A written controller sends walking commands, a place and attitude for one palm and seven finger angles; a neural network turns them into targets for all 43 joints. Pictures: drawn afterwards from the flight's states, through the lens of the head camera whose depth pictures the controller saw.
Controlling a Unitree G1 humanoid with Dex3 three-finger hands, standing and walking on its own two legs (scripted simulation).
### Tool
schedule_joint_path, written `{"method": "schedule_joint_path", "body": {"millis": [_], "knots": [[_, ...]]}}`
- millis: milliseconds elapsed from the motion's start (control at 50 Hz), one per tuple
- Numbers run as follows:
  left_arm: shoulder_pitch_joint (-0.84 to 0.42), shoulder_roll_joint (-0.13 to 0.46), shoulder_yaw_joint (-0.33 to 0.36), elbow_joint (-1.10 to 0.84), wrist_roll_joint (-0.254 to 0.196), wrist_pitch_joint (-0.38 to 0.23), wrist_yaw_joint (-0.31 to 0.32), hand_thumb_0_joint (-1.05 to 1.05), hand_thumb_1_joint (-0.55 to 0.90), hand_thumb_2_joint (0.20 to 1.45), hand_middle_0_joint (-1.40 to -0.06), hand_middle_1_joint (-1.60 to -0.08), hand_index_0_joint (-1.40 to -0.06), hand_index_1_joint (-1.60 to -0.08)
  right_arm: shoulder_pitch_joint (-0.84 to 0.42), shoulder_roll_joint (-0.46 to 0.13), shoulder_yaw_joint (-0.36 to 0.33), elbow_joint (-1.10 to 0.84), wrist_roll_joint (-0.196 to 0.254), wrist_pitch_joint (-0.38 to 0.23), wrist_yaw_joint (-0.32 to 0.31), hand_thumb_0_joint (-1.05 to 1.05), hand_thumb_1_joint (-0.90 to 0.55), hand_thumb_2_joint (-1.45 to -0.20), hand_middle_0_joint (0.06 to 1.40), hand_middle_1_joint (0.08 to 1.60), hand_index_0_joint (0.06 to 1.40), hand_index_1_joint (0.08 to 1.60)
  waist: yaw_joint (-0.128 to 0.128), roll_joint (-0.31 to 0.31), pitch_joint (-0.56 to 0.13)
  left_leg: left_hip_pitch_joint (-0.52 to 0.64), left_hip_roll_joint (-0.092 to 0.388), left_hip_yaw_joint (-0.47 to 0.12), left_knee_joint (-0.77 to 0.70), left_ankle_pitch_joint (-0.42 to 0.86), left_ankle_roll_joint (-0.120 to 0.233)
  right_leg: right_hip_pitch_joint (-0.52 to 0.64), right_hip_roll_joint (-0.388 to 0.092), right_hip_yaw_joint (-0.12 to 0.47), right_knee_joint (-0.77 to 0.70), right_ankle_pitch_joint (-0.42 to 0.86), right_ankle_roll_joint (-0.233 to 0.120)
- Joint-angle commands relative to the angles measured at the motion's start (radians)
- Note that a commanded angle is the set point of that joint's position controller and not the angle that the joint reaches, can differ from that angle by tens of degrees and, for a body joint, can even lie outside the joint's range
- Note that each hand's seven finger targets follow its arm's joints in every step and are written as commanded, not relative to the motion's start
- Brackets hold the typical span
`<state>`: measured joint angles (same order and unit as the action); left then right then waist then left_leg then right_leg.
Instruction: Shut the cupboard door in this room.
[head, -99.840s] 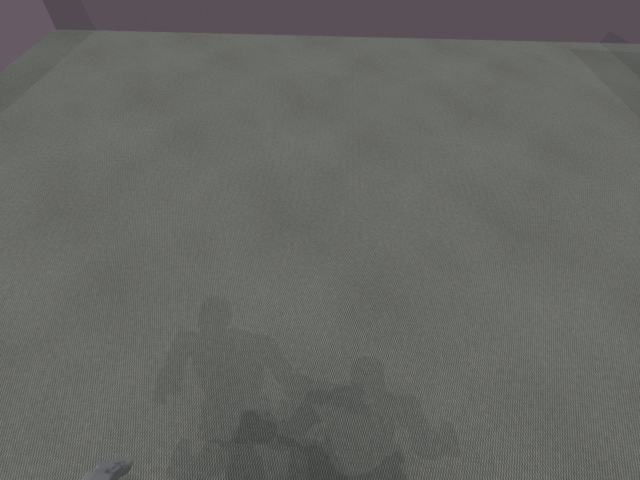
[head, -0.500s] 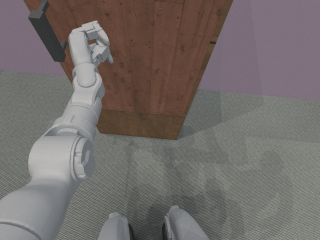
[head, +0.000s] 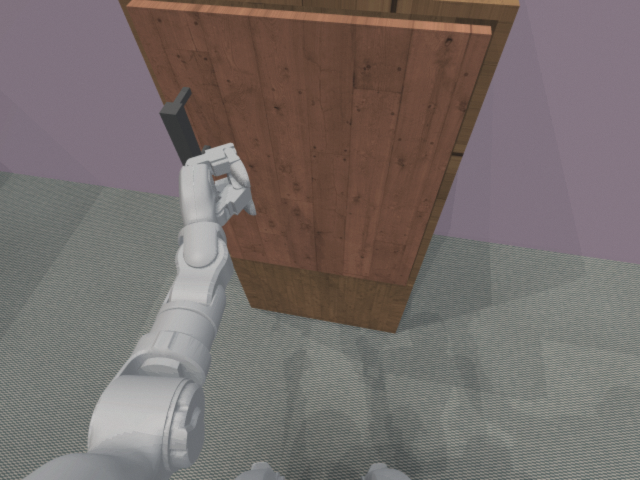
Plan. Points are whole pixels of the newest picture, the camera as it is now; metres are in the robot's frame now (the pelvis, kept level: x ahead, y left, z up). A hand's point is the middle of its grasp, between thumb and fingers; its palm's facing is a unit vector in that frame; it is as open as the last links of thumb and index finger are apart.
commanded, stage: draw the hand back to the body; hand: left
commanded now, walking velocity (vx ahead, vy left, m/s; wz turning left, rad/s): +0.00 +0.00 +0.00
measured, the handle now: (191, 134) +0.60 +0.17 +0.07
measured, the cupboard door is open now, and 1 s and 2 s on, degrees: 0 0 0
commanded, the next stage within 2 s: step back with the hand held close in 1.38 s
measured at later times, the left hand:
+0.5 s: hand (109, 290) +0.29 +0.18 +0.15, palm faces +0.13 -0.97 -0.19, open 3.1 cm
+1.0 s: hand out of the picture +0.18 +0.31 +0.21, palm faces +0.47 -0.79 -0.40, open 6.1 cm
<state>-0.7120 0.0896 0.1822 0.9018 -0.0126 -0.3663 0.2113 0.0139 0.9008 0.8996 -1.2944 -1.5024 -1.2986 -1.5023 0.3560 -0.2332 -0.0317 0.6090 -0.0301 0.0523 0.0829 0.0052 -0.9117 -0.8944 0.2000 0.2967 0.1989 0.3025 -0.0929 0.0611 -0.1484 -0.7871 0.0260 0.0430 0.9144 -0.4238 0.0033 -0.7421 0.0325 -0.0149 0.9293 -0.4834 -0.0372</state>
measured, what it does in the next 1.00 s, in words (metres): rises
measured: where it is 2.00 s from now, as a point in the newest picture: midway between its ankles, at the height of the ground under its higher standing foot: outside the picture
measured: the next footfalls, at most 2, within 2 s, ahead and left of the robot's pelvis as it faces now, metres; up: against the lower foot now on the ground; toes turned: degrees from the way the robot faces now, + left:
none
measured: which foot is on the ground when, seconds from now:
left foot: down 0.00-1.00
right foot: down 0.00-1.00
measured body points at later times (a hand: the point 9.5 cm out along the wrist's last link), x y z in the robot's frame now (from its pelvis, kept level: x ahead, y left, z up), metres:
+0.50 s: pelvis -0.02 +0.01 +0.05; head -0.03 +0.00 +0.49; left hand +0.28 +0.23 +0.16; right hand +0.16 -0.22 -0.04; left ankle +0.00 +0.12 -0.69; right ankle -0.03 -0.09 -0.69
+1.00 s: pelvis +0.00 +0.04 +0.06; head -0.03 +0.01 +0.51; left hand +0.15 +0.35 +0.24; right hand +0.19 -0.16 -0.03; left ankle +0.00 +0.12 -0.69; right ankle -0.03 -0.09 -0.69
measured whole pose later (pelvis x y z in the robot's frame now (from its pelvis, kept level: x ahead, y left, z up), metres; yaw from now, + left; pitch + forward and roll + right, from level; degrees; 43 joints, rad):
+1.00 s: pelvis +0.00 +0.04 +0.06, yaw +2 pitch -4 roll -1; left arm 0.44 0.36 0.33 -0.36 -0.08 -0.03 0.10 0.01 0.90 0.90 -0.44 -0.56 -0.44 -0.56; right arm 0.20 -0.22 0.05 0.61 0.03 -0.02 -0.05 0.01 -0.91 -0.89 0.20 0.30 0.20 0.30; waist 0.06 0.08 -0.01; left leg -0.14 -0.03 0.03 0.43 -0.23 0.05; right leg -0.05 -0.01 -0.02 0.38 -0.26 0.02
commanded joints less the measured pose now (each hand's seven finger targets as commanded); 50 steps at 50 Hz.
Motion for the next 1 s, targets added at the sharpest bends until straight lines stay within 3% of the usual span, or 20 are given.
{"method": "schedule_joint_path", "body": {"millis": [0,20,80,120,140,220,280,300,340,460,500,560,640,660,720,740,800,840,900,980], "knots": [[-0.268,0.142,-0.024,-0.443,-0.06,-0.039,-0.038,0.0,0.9,0.9,-1.3,-1.5,-1.3,-1.5,0.08,-0.131,-0.044,-0.117,0.028,-0.03,-0.034,0.0,-0.9,-0.9,0.2,0.3,0.2,0.3,0.013,-0.18,-0.421,0.31,-0.044,0.004,-0.105,0.413,0.037,0.407,-0.001,0.022,-0.172,0.788,0.053],[-0.26,0.133,-0.042,-0.479,-0.069,-0.039,-0.052,0.0,0.9,0.9,-1.3,-1.5,-1.3,-1.5,0.067,-0.132,-0.044,-0.116,0.034,-0.037,-0.04,0.0,-0.9,-0.9,0.2,0.3,0.2,0.3,0.006,-0.197,-0.386,0.323,-0.043,0.001,-0.119,0.385,0.039,0.402,-0.001,0.02,-0.193,0.752,0.056],[-0.198,0.129,-0.083,-0.563,-0.083,-0.036,-0.096,0.0,0.9,0.9,-1.3,-1.5,-1.3,-1.5,0.027,-0.13,-0.041,-0.103,0.047,-0.056,-0.059,0.0,-0.9,-0.9,0.2,0.3,0.2,0.3,0.005,-0.13,-0.315,0.399,-0.035,-0.003,-0.151,0.36,0.042,0.367,0.001,0.016,-0.235,0.659,0.052],[-0.123,0.133,-0.098,-0.562,-0.092,-0.007,-0.128,0.0,0.9,0.9,-1.3,-1.5,-1.3,-1.5,-0.003,-0.128,-0.033,-0.098,0.056,-0.065,-0.066,0.0,-0.9,-0.9,0.2,0.3,0.2,0.3,0.013,-0.109,-0.257,0.404,-0.033,-0.007,-0.178,0.305,0.04,0.351,-0.004,0.018,-0.268,0.57,0.052],[-0.075,0.144,-0.095,-0.563,-0.097,0.013,-0.142,0.0,0.9,0.9,-1.3,-1.5,-1.3,-1.5,-0.018,-0.13,-0.03,-0.1,0.061,-0.067,-0.071,0.0,-0.9,-0.9,0.2,0.3,0.2,0.3,0.027,-0.053,-0.227,0.417,-0.035,-0.002,-0.189,0.285,0.039,0.342,-0.005,0.023,-0.285,0.522,0.048],[0.052,0.145,-0.099,-0.588,-0.14,0.102,-0.183,0.0,0.9,0.9,-1.245,-1.44,-1.245,-1.44,-0.099,-0.125,-0.007,-0.127,0.082,-0.076,-0.084,0.0,-0.9,-0.9,0.2,0.3,0.2,0.3,0.059,-0.047,-0.127,0.423,-0.037,-0.012,-0.249,0.196,0.035,0.338,-0.012,0.017,-0.348,0.341,0.036],[0.117,0.198,-0.043,-0.71,-0.18,0.133,-0.193,0.0,0.9,0.9,-1.163,-1.35,-1.163,-1.35,-0.157,-0.126,0.002,-0.16,0.088,-0.084,-0.099,0.0,-0.9,-0.9,0.2,0.3,0.2,0.3,0.087,-0.104,-0.142,0.446,-0.038,-0.013,-0.279,0.203,0.038,0.4,-0.019,0.022,-0.373,0.33,0.038],[0.154,0.286,-0.094,-0.818,-0.092,0.134,-0.173,0.0,0.9,0.9,-1.135,-1.32,-1.135,-1.32,-0.196,-0.096,0.003,-0.174,0.092,-0.055,-0.114,0.0,-0.9,-0.9,0.2,0.3,0.2,0.3,0.076,-0.139,-0.157,0.475,-0.033,-0.02,-0.333,0.21,0.033,0.458,-0.058,0.084,-0.426,0.359,0.058],[0.237,0.334,-0.03,-0.896,-0.1,0.162,-0.154,0.0,0.9,0.9,-1.08,-1.26,-1.08,-1.26,-0.233,-0.099,0.007,-0.191,0.092,-0.04,-0.137,0.0,-0.9,-0.9,0.2,0.3,0.2,0.3,0.094,-0.155,-0.148,0.492,-0.035,-0.023,-0.358,0.227,0.039,0.511,-0.062,0.081,-0.45,0.382,0.065],[0.381,0.309,-0.061,-1.012,-0.077,0.224,-0.137,0.0,0.9,0.9,-0.915,-1.08,-0.915,-1.08,-0.287,-0.086,0.034,-0.187,0.092,-0.043,-0.162,0.0,-0.9,-0.9,0.2,0.3,0.2,0.3,0.091,-0.032,0.006,0.619,-0.02,-0.033,-0.461,0.228,0.037,0.488,-0.033,0.028,-0.528,0.297,0.032],[0.427,0.288,-0.079,-1.079,-0.071,0.234,-0.134,0.0,0.9,0.9,-0.86,-1.02,-0.86,-1.02,-0.287,-0.087,0.039,-0.189,0.089,-0.054,-0.16,0.0,-0.9,-0.9,0.2,0.3,0.2,0.3,0.089,0.005,0.009,0.664,-0.014,-0.051,-0.495,0.229,0.03,0.501,-0.024,0.01,-0.54,0.287,0.024],[0.569,0.283,-0.074,-1.144,-0.073,0.254,-0.136,0.0,0.9,0.9,-0.777,-0.93,-0.777,-0.93,-0.291,-0.09,0.044,-0.191,0.082,-0.068,-0.156,0.0,-0.9,-0.9,0.2,0.3,0.2,0.3,0.1,0.003,0.02,0.7,-0.007,-0.06,-0.53,0.261,0.027,0.538,-0.02,-0.002,-0.559,0.323,0.022],[0.676,0.336,-0.004,-1.237,-0.071,0.269,-0.129,0.0,0.9,0.9,-0.668,-0.81,-0.668,-0.81,-0.304,-0.099,0.044,-0.187,0.071,-0.078,-0.158,0.0,-0.9,-0.9,0.2,0.3,0.2,0.3,0.115,-0.036,0.031,0.713,-0.001,-0.074,-0.565,0.283,0.024,0.578,-0.015,-0.009,-0.583,0.341,0.022],[0.675,0.339,0.003,-1.29,-0.07,0.267,-0.126,0.0,0.9,0.9,-0.64,-0.78,-0.64,-0.78,-0.31,-0.093,0.049,-0.194,0.07,-0.081,-0.157,0.0,-0.9,-0.9,0.2,0.3,0.2,0.3,0.114,-0.008,0.033,0.716,-0.002,-0.073,-0.57,0.293,0.022,0.59,-0.02,-0.009,-0.581,0.35,0.02],[0.742,0.38,0.074,-1.341,-0.069,0.273,-0.116,0.0,0.9,0.9,-0.558,-0.69,-0.558,-0.69,-0.316,-0.088,0.049,-0.187,0.064,-0.087,-0.159,0.0,-0.9,-0.9,0.2,0.3,0.2,0.3,0.123,-0.019,0.039,0.715,0.001,-0.079,-0.58,0.294,0.018,0.606,-0.019,-0.014,-0.589,0.348,0.022],[0.766,0.42,0.119,-1.361,-0.068,0.274,-0.111,0.0,0.9,0.9,-0.53,-0.66,-0.53,-0.66,-0.318,-0.095,0.046,-0.181,0.061,-0.094,-0.161,0.0,-0.9,-0.9,0.2,0.3,0.2,0.3,0.133,0.016,0.04,0.714,-0.001,-0.079,-0.58,0.307,0.017,0.617,-0.017,-0.012,-0.597,0.358,0.02],[0.858,0.415,0.15,-1.411,-0.07,0.274,-0.105,0.0,0.9,0.9,-0.447,-0.57,-0.447,-0.57,-0.316,-0.082,0.05,-0.177,0.059,-0.105,-0.157,0.0,-0.9,-0.9,0.2,0.3,0.2,0.3,0.137,0.039,0.042,0.715,0.001,-0.083,-0.58,0.331,0.011,0.632,-0.022,-0.017,-0.589,0.371,0.019],[0.934,0.452,0.209,-1.449,-0.07,0.273,-0.1,0.0,0.9,0.9,-0.393,-0.51,-0.393,-0.51,-0.317,-0.091,0.04,-0.172,0.055,-0.121,-0.153,0.0,-0.9,-0.9,0.2,0.3,0.2,0.3,0.149,0.048,0.03,0.713,0.001,-0.079,-0.572,0.366,0.009,0.649,-0.019,-0.017,-0.594,0.396,0.019],[1.015,0.436,0.222,-1.487,-0.071,0.271,-0.099,0.0,0.9,0.9,-0.31,-0.42,-0.31,-0.42,-0.312,-0.087,0.038,-0.171,0.057,-0.133,-0.147,0.0,-0.9,-0.9,0.2,0.3,0.2,0.3,0.145,0.024,0.064,0.701,0.005,-0.081,-0.571,0.378,0.002,0.636,-0.021,-0.025,-0.584,0.393,0.02],[1.111,0.482,0.312,-1.499,-0.076,0.268,-0.09,0.0,0.9,0.9,-0.2,-0.3,-0.2,-0.3,-0.302,-0.096,0.026,-0.168,0.06,-0.15,-0.148,0.0,-0.9,-0.9,0.2,0.3,0.2,0.3,0.157,0.01,0.083,0.676,0.006,-0.077,-0.573,0.366,0.002,0.637,-0.02,-0.027,-0.585,0.382,0.022]]}}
